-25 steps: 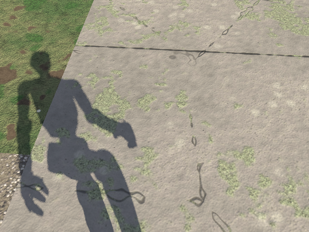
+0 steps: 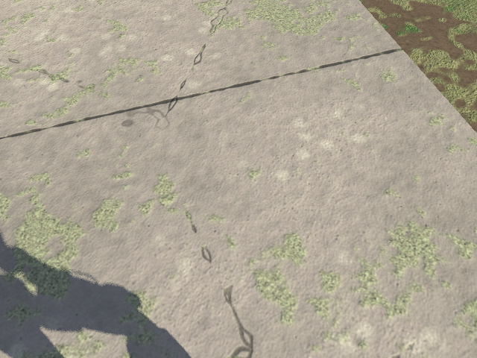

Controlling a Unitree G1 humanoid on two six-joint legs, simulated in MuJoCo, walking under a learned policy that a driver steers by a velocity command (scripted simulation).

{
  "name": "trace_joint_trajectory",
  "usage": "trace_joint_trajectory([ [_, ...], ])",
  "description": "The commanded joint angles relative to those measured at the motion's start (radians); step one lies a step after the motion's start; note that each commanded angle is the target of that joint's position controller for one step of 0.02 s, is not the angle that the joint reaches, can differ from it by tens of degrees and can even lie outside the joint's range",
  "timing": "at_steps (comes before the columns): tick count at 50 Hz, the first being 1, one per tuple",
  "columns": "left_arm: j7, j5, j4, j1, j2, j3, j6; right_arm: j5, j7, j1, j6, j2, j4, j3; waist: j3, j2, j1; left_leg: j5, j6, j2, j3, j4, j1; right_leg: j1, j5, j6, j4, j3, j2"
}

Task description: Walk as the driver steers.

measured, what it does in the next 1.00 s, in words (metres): steps on the spot, turning right: right foot, then left foot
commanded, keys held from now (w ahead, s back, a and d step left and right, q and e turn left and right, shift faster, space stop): e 0.64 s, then w+e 0.18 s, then w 0.18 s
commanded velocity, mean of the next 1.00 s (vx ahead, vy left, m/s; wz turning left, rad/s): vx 0.11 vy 0.00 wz -0.56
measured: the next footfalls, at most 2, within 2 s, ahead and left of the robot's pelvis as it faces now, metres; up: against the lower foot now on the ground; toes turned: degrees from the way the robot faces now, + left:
right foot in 0.04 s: +0.10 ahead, -0.10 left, +0.00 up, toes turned -6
left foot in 0.54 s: +0.09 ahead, +0.10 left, +0.00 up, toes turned -22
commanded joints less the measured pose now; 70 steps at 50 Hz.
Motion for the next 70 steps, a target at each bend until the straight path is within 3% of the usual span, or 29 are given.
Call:
trace_joint_trajectory([
  [1,0.004,0.002,-0.062,0.059,0.081,0.022,-0.017,-0.001,-0.005,0.010,0.022,-0.176,-0.053,-0.047,-0.111,0.099,0.031,0.421,0.086,0.270,-0.126,0.034,0.028,0.146,-0.015,-0.033,-0.145,-0.010,0.019],
  [2,0.012,0.008,-0.048,0.116,0.119,0.034,-0.034,-0.009,-0.003,0.064,0.034,-0.167,-0.043,-0.048,-0.155,-0.011,0.051,0.309,0.036,0.218,-0.093,0.200,-0.016,0.261,0.106,-0.058,-0.257,0.067,0.001],
  [3,0.028,0.015,-0.059,0.157,0.248,0.061,-0.051,-0.015,0.004,0.092,0.044,-0.107,-0.085,-0.034,-0.191,-0.260,0.037,-0.124,-0.028,0.109,-0.040,0.484,-0.206,0.390,0.498,-0.126,-0.310,0.404,-0.261],
  [4,0.033,-0.024,-0.052,0.203,0.309,0.084,-0.038,-0.003,-0.003,0.022,0.064,-0.089,-0.137,-0.026,-0.242,-0.307,0.082,-0.426,-0.062,-0.065,-0.176,0.656,-0.388,0.430,0.641,-0.315,-0.349,0.613,-0.374],
  [5,0.034,-0.034,-0.051,0.216,0.267,0.077,-0.030,-0.007,-0.005,-0.022,0.076,-0.121,-0.135,-0.028,-0.218,-0.135,0.089,-0.364,-0.068,-0.025,-0.269,0.724,-0.427,0.431,0.568,-0.317,-0.359,0.539,-0.335],
  [7,0.048,-0.022,-0.066,0.094,0.187,0.051,-0.016,0.009,-0.006,-0.058,0.066,-0.099,-0.132,-0.026,-0.108,-0.078,0.035,-0.193,-0.061,0.000,-0.316,0.660,-0.424,0.316,0.426,-0.237,-0.377,0.397,-0.211],
  [9,0.053,-0.026,-0.087,0.039,0.148,0.039,-0.014,-0.016,-0.005,-0.028,0.069,-0.118,-0.121,-0.032,-0.127,-0.092,0.010,-0.123,-0.058,-0.014,-0.314,0.630,-0.371,0.290,0.443,-0.200,-0.374,0.346,-0.152],
  [12,0.041,-0.024,-0.085,0.071,0.183,0.048,-0.027,-0.007,-0.004,-0.020,0.083,-0.099,-0.129,-0.028,-0.166,-0.054,0.011,-0.114,-0.064,-0.036,-0.326,0.573,-0.343,0.296,0.416,-0.200,-0.376,0.365,-0.142],
  [17,0.037,-0.014,-0.088,0.100,0.207,0.056,-0.017,-0.002,-0.010,-0.083,0.091,-0.103,-0.168,-0.024,-0.141,-0.104,0.044,-0.115,-0.067,-0.059,-0.344,0.421,-0.331,0.271,0.104,-0.201,-0.421,0.463,-0.131],
  [21,0.028,-0.007,-0.095,0.092,0.218,0.062,-0.009,0.008,-0.014,-0.093,0.079,-0.105,-0.189,-0.020,-0.140,-0.111,0.050,-0.125,-0.051,-0.092,-0.346,0.312,-0.252,0.235,0.059,-0.189,-0.417,0.523,-0.120],
  [26,0.022,-0.024,-0.103,0.031,0.213,0.065,0.004,0.020,-0.027,0.044,0.056,-0.104,-0.172,-0.016,-0.140,-0.118,-0.019,-0.031,0.005,-0.142,-0.328,-0.064,0.020,0.127,0.041,-0.094,-0.380,0.566,-0.056],
  [27,0.027,-0.034,-0.112,0.033,0.180,0.056,0.002,0.009,-0.036,0.065,0.050,-0.152,-0.171,-0.027,-0.126,-0.042,-0.020,-0.049,0.029,-0.043,-0.418,-0.212,0.099,0.042,-0.090,-0.031,-0.314,0.515,0.012],
  [28,0.032,-0.048,-0.132,0.064,0.115,0.042,-0.002,-0.008,-0.041,0.036,0.050,-0.261,-0.199,-0.048,-0.133,0.184,0.008,-0.172,0.112,0.232,-0.710,-0.315,0.163,-0.112,-0.259,0.031,-0.076,0.327,0.161],
  [29,0.040,-0.010,-0.118,0.059,0.179,0.058,-0.006,-0.019,-0.033,-0.063,0.054,-0.283,-0.225,-0.053,-0.059,0.205,0.017,-0.101,0.195,0.341,-0.796,-0.348,-0.017,-0.150,-0.292,0.045,0.151,0.189,0.200],
  [30,0.035,0.006,-0.109,0.061,0.215,0.070,-0.006,-0.017,-0.029,-0.094,0.052,-0.208,-0.238,-0.033,-0.045,0.118,0.044,0.021,0.206,0.300,-0.716,-0.312,-0.091,-0.078,-0.249,0.048,0.293,0.216,0.143],
  [32,0.016,0.001,-0.073,0.137,0.198,0.070,0.008,-0.007,-0.023,-0.180,0.047,-0.144,-0.258,-0.013,-0.050,0.114,0.098,0.191,0.148,0.169,-0.507,-0.257,-0.080,-0.056,-0.151,0.056,0.439,0.194,0.137],
  [34,-0.007,-0.001,-0.068,0.145,0.194,0.063,0.016,-0.011,-0.019,-0.128,0.044,-0.145,-0.258,-0.014,-0.080,0.158,0.059,0.042,0.138,0.136,-0.453,-0.274,0.028,-0.127,-0.104,0.070,0.473,0.157,0.109],
  [38,-0.035,0.004,-0.121,-0.004,0.177,0.047,0.016,-0.007,-0.014,0.039,0.030,-0.190,-0.207,-0.036,-0.035,0.139,-0.043,-0.138,0.151,0.190,-0.485,-0.329,0.216,-0.255,-0.095,0.100,0.328,0.140,0.066],
  [42,-0.047,0.002,-0.137,-0.050,0.152,0.032,0.003,-0.013,-0.001,0.083,0.004,-0.201,-0.175,-0.046,-0.025,0.139,-0.061,-0.121,0.151,0.213,-0.427,-0.345,0.229,-0.196,-0.091,0.088,0.169,0.109,0.035],
  [47,-0.045,0.001,-0.149,-0.077,0.125,0.004,-0.027,-0.015,0.026,0.090,-0.009,-0.215,-0.137,-0.054,-0.004,0.167,-0.047,-0.060,0.149,0.199,-0.336,-0.322,0.062,0.063,-0.148,0.014,-0.087,0.014,0.050],
  [50,-0.020,0.016,-0.066,0.139,0.128,0.003,-0.057,0.007,0.037,0.061,0.001,-0.186,-0.122,-0.041,-0.059,0.074,0.077,0.079,0.119,0.158,-0.240,-0.127,-0.132,0.446,-0.010,-0.034,-0.297,-0.008,0.095],
  [51,-0.007,0.026,-0.020,0.284,0.186,0.021,-0.071,0.001,0.040,0.046,0.000,-0.123,-0.137,-0.018,-0.150,-0.072,0.146,0.045,0.081,0.083,-0.150,0.119,-0.247,0.646,-0.126,-0.051,-0.366,0.171,-0.031],
  [52,0.008,0.018,-0.029,0.372,0.327,0.046,-0.078,-0.006,0.052,-0.016,-0.005,-0.044,-0.221,0.007,-0.186,-0.334,0.175,-0.278,0.028,-0.052,-0.113,0.425,-0.539,0.765,-0.386,-0.145,-0.518,0.657,-0.326],
  [53,0.019,-0.002,-0.023,0.337,0.334,0.049,-0.077,-0.021,0.045,-0.031,0.006,-0.157,-0.210,-0.023,-0.103,-0.195,0.159,-0.277,0.039,-0.037,-0.249,0.563,-0.615,0.657,-0.314,-0.216,-0.521,0.713,-0.367],
  [55,0.022,-0.005,-0.041,0.212,0.213,0.011,-0.083,0.005,0.066,-0.013,-0.005,-0.168,-0.180,-0.027,-0.016,-0.098,0.076,-0.091,0.048,0.028,-0.307,0.562,-0.574,0.537,-0.137,-0.169,-0.512,0.484,-0.245],
  [57,0.029,-0.011,-0.047,0.163,0.169,-0.005,-0.098,-0.015,0.073,0.034,0.000,-0.161,-0.143,-0.027,-0.022,-0.107,0.034,0.010,0.022,0.041,-0.291,0.533,-0.506,0.493,0.043,-0.134,-0.544,0.357,-0.171],
  [64,0.035,-0.009,0.021,0.237,0.149,-0.014,-0.132,-0.007,0.078,-0.082,0.017,-0.103,-0.167,-0.012,0.040,-0.059,0.035,0.169,-0.015,-0.021,-0.332,0.464,-0.575,0.450,0.469,-0.128,-0.574,0.115,-0.163],
  [67,0.043,-0.016,0.032,0.204,0.133,-0.026,-0.136,-0.015,0.081,-0.139,0.008,-0.062,-0.185,0.011,0.046,-0.070,0.032,0.273,0.000,-0.042,-0.242,0.249,-0.423,0.385,0.685,-0.093,-0.536,-0.005,-0.130],
  [70,0.062,-0.021,0.058,0.226,0.170,-0.021,-0.135,-0.019,0.081,-0.131,0.005,-0.075,-0.197,0.012,-0.007,-0.081,0.025,0.270,0.045,-0.094,-0.184,0.141,-0.301,0.456,0.939,-0.059,-0.404,-0.026,-0.149],
])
